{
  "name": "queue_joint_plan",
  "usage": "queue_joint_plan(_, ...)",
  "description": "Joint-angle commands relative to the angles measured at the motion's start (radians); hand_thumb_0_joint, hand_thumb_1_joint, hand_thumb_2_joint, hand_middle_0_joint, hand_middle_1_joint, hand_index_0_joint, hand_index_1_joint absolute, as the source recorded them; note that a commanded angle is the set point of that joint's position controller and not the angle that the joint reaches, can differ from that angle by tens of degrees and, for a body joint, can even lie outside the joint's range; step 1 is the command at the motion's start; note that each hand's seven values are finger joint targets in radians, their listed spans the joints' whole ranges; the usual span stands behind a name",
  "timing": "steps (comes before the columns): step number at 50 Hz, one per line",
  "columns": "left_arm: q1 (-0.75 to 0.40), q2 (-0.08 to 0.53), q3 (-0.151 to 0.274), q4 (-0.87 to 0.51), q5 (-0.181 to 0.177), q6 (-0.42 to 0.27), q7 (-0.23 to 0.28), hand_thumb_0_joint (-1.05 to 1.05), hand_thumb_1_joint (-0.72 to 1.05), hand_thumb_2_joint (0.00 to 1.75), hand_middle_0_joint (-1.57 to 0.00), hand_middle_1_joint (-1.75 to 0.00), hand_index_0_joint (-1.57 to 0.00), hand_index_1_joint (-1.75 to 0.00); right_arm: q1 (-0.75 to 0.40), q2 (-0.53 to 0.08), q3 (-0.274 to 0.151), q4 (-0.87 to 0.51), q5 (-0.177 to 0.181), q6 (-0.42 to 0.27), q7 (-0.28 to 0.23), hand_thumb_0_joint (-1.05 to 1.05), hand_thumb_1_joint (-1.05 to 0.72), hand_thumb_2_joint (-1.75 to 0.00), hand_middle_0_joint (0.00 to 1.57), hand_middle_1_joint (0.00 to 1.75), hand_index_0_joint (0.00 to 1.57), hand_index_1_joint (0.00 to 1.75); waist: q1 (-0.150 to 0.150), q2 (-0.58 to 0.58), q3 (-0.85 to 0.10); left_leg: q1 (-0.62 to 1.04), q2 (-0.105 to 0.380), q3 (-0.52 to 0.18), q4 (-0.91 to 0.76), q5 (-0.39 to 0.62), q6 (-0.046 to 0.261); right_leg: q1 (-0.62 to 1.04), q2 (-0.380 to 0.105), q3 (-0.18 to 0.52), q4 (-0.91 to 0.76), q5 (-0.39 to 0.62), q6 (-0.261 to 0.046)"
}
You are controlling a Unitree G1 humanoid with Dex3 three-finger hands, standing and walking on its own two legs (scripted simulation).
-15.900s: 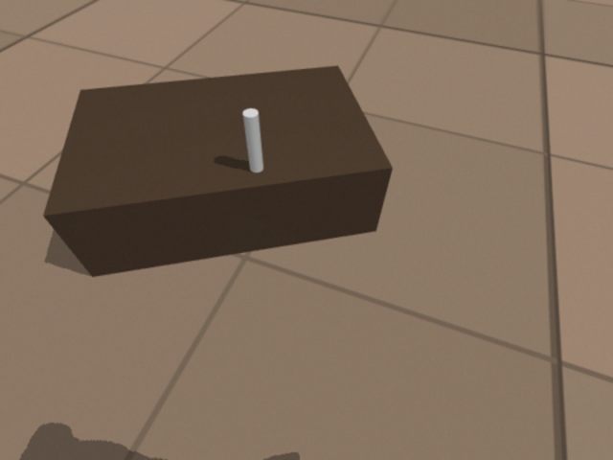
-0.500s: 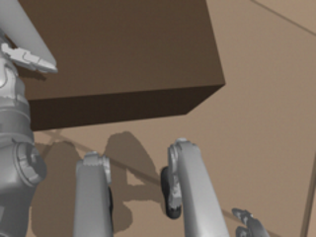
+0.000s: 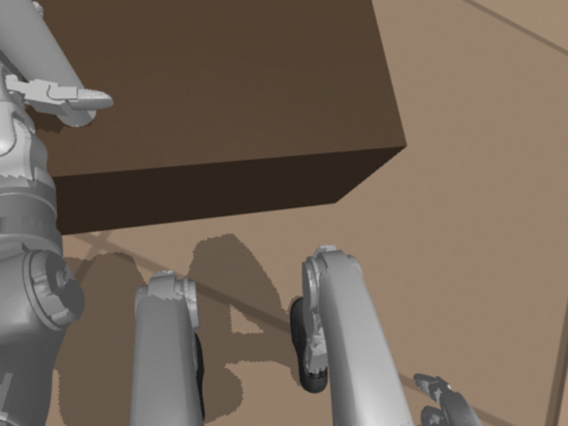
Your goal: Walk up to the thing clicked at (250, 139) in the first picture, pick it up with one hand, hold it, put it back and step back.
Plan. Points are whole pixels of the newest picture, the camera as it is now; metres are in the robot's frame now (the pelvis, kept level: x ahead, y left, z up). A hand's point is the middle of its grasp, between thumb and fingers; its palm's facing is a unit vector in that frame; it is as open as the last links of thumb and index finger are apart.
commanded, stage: close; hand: left
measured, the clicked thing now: (36, 54) +0.54 +0.22 +0.03
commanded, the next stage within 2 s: settle in 0.44 s
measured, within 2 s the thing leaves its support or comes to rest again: leaves its support in 0.90 s
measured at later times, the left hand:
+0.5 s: hand (56, 61) +0.55 +0.21 +0.00, palm faces +0.20 -0.98 -0.03, open 6.8 cm
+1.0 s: hand (42, 52) +0.55 +0.21 +0.03, palm faces +0.19 -0.98 -0.05, open 6.5 cm
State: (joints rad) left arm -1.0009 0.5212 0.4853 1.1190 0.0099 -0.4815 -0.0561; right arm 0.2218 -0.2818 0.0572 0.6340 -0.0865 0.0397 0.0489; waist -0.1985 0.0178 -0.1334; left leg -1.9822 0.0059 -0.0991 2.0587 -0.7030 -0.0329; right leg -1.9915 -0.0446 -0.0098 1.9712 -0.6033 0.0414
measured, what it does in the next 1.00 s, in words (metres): stands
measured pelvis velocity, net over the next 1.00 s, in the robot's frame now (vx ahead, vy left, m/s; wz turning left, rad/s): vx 0.00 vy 0.00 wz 0.00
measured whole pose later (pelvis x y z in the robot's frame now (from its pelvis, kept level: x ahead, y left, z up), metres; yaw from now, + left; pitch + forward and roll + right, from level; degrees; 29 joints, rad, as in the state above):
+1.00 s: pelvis +0.00 +0.00 +0.01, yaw +0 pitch +35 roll -4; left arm -0.96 0.50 0.45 1.02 0.00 -0.39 -0.06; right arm 0.23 -0.27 0.05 0.64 -0.06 0.06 0.03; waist -0.19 0.02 -0.14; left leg -1.96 0.00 -0.10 2.04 -0.69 -0.03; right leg -1.96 -0.05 -0.01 1.95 -0.60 0.04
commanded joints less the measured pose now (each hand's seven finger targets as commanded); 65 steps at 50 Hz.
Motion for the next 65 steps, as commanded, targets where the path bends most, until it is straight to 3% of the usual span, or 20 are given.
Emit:
queue_joint_plan(1,-0.409,0.198,-0.014,-0.186,-0.014,-0.076,-0.003,0.0,-0.21,0.44,-0.68,-0.6,-0.7,-0.59,0.197,-0.199,-0.077,-0.023,0.001,-0.01,-0.01,0.0,-0.91,-0.89,0.2,0.3,0.2,0.3,-0.027,0.173,-0.672,0.392,-0.007,0.062,-0.249,0.192,0.051,0.419,0.022,-0.046,-0.194,0.169,-0.072)
queue_joint_plan(3,-0.419,0.25,0.011,-0.211,0.0,-0.082,0.003,0.0,-0.14,0.48,-0.73,-0.65,-0.75,-0.64,0.205,-0.206,-0.079,-0.02,-0.003,-0.008,-0.012,0.0,-0.91,-0.89,0.2,0.3,0.2,0.3,-0.015,0.211,-0.687,0.411,-0.006,0.065,-0.252,0.202,0.047,0.421,0.021,-0.045,-0.188,0.179,-0.073)
queue_joint_plan(6,-0.425,0.209,-0.014,-0.215,-0.002,-0.082,0.005,0.0,-0.05,0.56,-0.8,-0.73,-0.82,-0.71,0.21,-0.203,-0.08,-0.013,-0.002,-0.007,-0.009,0.0,-0.91,-0.89,0.2,0.3,0.2,0.3,-0.028,0.204,-0.692,0.415,-0.006,0.057,-0.25,0.207,0.045,0.407,0.02,-0.054,-0.18,0.18,-0.074)
queue_joint_plan(8,-0.402,0.223,0.001,-0.175,-0.006,-0.078,0.008,0.0,0.0,0.6,-0.86,-0.78,-0.88,-0.76,0.201,-0.207,-0.078,-0.01,0.001,-0.006,-0.011,0.0,-0.91,-0.89,0.2,0.3,0.2,0.3,-0.025,0.176,-0.638,0.371,-0.007,0.058,-0.25,0.162,0.05,0.392,0.019,-0.053,-0.185,0.141,-0.071)
queue_joint_plan(10,-0.445,0.269,0.018,-0.224,-0.003,-0.084,0.009,0.0,0.08,0.67,-0.93,-0.85,-0.95,-0.83,0.201,-0.209,-0.077,-0.014,-0.001,-0.005,-0.011,0.0,-0.9,-0.89,0.2,0.3,0.2,0.3,-0.022,0.194,-0.689,0.379,-0.005,0.066,-0.237,0.17,0.051,0.413,0.021,-0.049,-0.175,0.154,-0.07)
queue_joint_plan(17,-0.424,0.221,-0.018,-0.136,0.002,-0.077,0.002,0.0,0.33,0.88,-1.16,-1.08,-1.18,-1.05,0.198,-0.204,-0.071,-0.009,-0.003,-0.007,-0.009,0.0,-0.9,-0.89,0.2,0.3,0.2,0.3,-0.043,0.157,-0.62,0.311,-0.01,0.066,-0.237,0.092,0.057,0.393,0.021,-0.054,-0.186,0.087,-0.066)
queue_joint_plan(19,-0.421,0.266,0.01,-0.142,0.01,-0.079,0.003,0.0,0.42,0.93,-1.21,-1.12,-1.23,-1.1,0.201,-0.214,-0.072,-0.006,-0.002,-0.004,-0.009,0.0,-0.89,-0.89,0.2,0.3,0.2,0.3,-0.027,0.18,-0.641,0.339,-0.008,0.059,-0.241,0.116,0.051,0.371,0.019,-0.054,-0.169,0.106,-0.069)
queue_joint_plan(26,-0.406,0.239,0.007,-0.112,0.002,-0.075,-0.004,0.0,0.46,1.12,-1.34,-1.3,-1.36,-1.29,0.199,-0.209,-0.067,-0.013,-0.001,-0.004,-0.007,0.0,-0.89,-0.89,0.2,0.3,0.2,0.3,-0.035,0.163,-0.621,0.301,-0.011,0.068,-0.215,0.14,0.055,0.376,0.02,-0.053,-0.159,0.127,-0.068)
queue_joint_plan(30,-0.41,0.227,-0.005,-0.13,0.014,-0.074,-0.01,0.0,0.57,1.22,-1.34,-1.36,-1.35,-1.36,0.207,-0.216,-0.069,-0.015,-0.003,0.001,-0.004,0.0,-0.89,-0.89,0.2,0.3,0.2,0.3,-0.031,0.204,-0.648,0.364,-0.008,0.048,-0.226,0.187,0.042,0.343,0.016,-0.062,-0.131,0.162,-0.077)
queue_joint_plan(32,-0.415,0.265,0.017,-0.142,0.018,-0.069,-0.006,0.0,0.57,1.24,-1.34,-1.37,-1.35,-1.37,0.204,-0.22,-0.072,-0.02,-0.001,0.005,-0.006,0.0,-0.89,-0.89,0.2,0.3,0.2,0.3,-0.027,0.201,-0.642,0.35,-0.008,0.047,-0.231,0.155,0.046,0.346,0.015,-0.061,-0.139,0.139,-0.074)
queue_joint_plan(36,-0.43,0.242,-0.011,-0.194,0.003,-0.059,-0.018,0.0,0.49,1.22,-1.36,-1.39,-1.38,-1.39,0.196,-0.214,-0.071,-0.031,0.006,0.007,-0.007,0.0,-0.89,-0.89,0.2,0.3,0.2,0.3,-0.022,0.198,-0.671,0.37,-0.01,0.052,-0.252,0.116,0.049,0.377,0.015,-0.058,-0.163,0.104,-0.071)
queue_joint_plan(39,-0.47,0.289,0.018,-0.302,-0.007,-0.048,-0.011,0.0,0.5,1.21,-1.36,-1.39,-1.37,-1.38,0.213,-0.219,-0.079,-0.037,0.01,0.009,-0.013,0.0,-0.89,-0.89,0.2,0.3,0.2,0.3,-0.01,0.232,-0.772,0.429,-0.008,0.058,-0.248,0.195,0.045,0.435,0.014,-0.053,-0.161,0.171,-0.074)
queue_joint_plan(43,-0.499,0.28,0.006,-0.381,-0.024,-0.029,-0.006,0.0,0.49,1.22,-1.36,-1.39,-1.37,-1.38,0.218,-0.203,-0.08,-0.041,0.02,0.008,-0.021,0.0,-0.89,-0.89,0.2,0.3,0.2,0.3,-0.012,0.231,-0.805,0.457,-0.009,0.064,-0.266,0.22,0.049,0.486,0.015,-0.041,-0.198,0.197,-0.075)
queue_joint_plan(44,-0.505,0.244,-0.02,-0.388,-0.029,-0.025,-0.007,0.0,0.48,1.23,-1.34,-1.39,-1.36,-1.38,0.222,-0.201,-0.087,-0.029,0.021,0.008,-0.024,0.0,-0.89,-0.89,0.2,0.3,0.2,0.3,-0.02,0.236,-0.781,0.466,-0.008,0.062,-0.28,0.203,0.049,0.48,0.014,-0.041,-0.213,0.184,-0.074)
queue_joint_plan(47,-0.494,0.282,-0.012,-0.421,-0.034,-0.011,0.0,0.0,0.45,1.21,-1.33,-1.37,-1.34,-1.37,0.22,-0.196,-0.089,-0.021,0.027,0.004,-0.032,0.0,-0.89,-0.89,0.2,0.3,0.2,0.3,-0.007,0.225,-0.77,0.476,-0.006,0.065,-0.304,0.178,0.052,0.505,0.019,-0.033,-0.252,0.16,-0.073)
queue_joint_plan(49,-0.42,0.211,-0.037,-0.337,-0.046,0.009,-0.004,0.0,0.45,1.22,-1.31,-1.37,-1.33,-1.37,0.217,-0.19,-0.087,-0.018,0.033,0.005,-0.034,0.0,-0.89,-0.89,0.2,0.3,0.2,0.3,-0.012,0.186,-0.736,0.488,-0.007,0.06,-0.326,0.177,0.054,0.515,0.016,-0.031,-0.282,0.158,-0.072)
queue_joint_plan(51,-0.437,0.262,-0.015,-0.401,-0.042,0.012,0.003,0.0,0.45,1.23,-1.32,-1.38,-1.33,-1.37,0.216,-0.19,-0.095,-0.016,0.036,0.004,-0.039,0.0,-0.89,-0.89,0.2,0.3,0.2,0.3,0.009,0.208,-0.74,0.517,-0.004,0.06,-0.356,0.181,0.052,0.528,0.019,-0.03,-0.303,0.156,-0.074)
queue_joint_plan(57,-0.362,0.185,-0.043,-0.315,-0.05,0.027,0.011,0.0,0.49,1.26,-1.34,-1.41,-1.36,-1.4,0.207,-0.178,-0.089,-0.009,0.044,-0.004,-0.042,0.0,-0.88,-0.89,0.2,0.3,0.2,0.3,-0.006,0.155,-0.624,0.522,0.002,0.04,-0.408,0.187,0.052,0.527,0.02,-0.04,-0.35,0.163,-0.075)
queue_joint_plan(61,-0.367,0.206,-0.025,-0.342,-0.051,0.008,0.018,0.0,0.52,1.28,-1.35,-1.42,-1.37,-1.41,0.2,-0.174,-0.093,-0.014,0.041,-0.009,-0.042,0.0,-0.88,-0.89,0.2,0.3,0.2,0.3,0.02,0.17,-0.656,0.587,0.003,0.041,-0.438,0.229,0.049,0.564,0.02,-0.036,-0.374,0.191,-0.078)
queue_joint_plan(65,-0.372,0.18,-0.044,-0.335,-0.048,-0.006,0.022,0.0,0.54,1.29,-1.36,-1.41,-1.38,-1.41,0.202,-0.174,-0.096,-0.012,0.037,-0.015,-0.039,0.0,-0.87,-0.89,0.2,0.3,0.2,0.3,0.015,0.195,-0.663,0.656,0.008,0.029,-0.467,0.271,0.042,0.552,0.021,-0.04,-0.385,0.214,-0.084)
